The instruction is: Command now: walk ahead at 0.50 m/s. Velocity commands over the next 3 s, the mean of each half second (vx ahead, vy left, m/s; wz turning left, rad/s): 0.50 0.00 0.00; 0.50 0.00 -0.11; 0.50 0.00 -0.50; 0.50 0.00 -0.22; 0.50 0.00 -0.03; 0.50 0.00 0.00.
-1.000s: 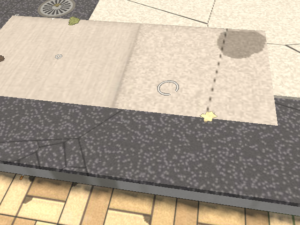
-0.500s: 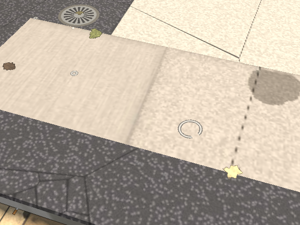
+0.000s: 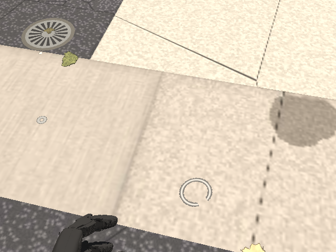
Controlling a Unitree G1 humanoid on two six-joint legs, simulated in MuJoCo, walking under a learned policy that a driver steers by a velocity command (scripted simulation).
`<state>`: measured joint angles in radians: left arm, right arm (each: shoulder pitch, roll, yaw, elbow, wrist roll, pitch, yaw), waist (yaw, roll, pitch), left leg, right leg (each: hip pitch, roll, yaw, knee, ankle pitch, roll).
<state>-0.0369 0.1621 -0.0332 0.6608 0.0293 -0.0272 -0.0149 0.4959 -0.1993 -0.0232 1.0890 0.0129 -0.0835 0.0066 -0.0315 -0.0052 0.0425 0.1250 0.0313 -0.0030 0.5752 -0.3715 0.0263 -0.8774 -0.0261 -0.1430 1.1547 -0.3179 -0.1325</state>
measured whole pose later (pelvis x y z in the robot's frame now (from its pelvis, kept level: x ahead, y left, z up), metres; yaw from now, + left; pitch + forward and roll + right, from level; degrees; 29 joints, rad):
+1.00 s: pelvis +0.58 -0.05 +0.11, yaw -6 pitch +2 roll +3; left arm 0.06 0.25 0.04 0.84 -0.02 -0.07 -0.02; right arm 0.34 -0.23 -0.05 0.97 0.00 -0.10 0.00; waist -0.07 -0.05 0.01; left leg 0.02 -0.06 0.12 0.19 -0.26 0.04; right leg -0.70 -0.13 0.03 0.67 0.05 -0.02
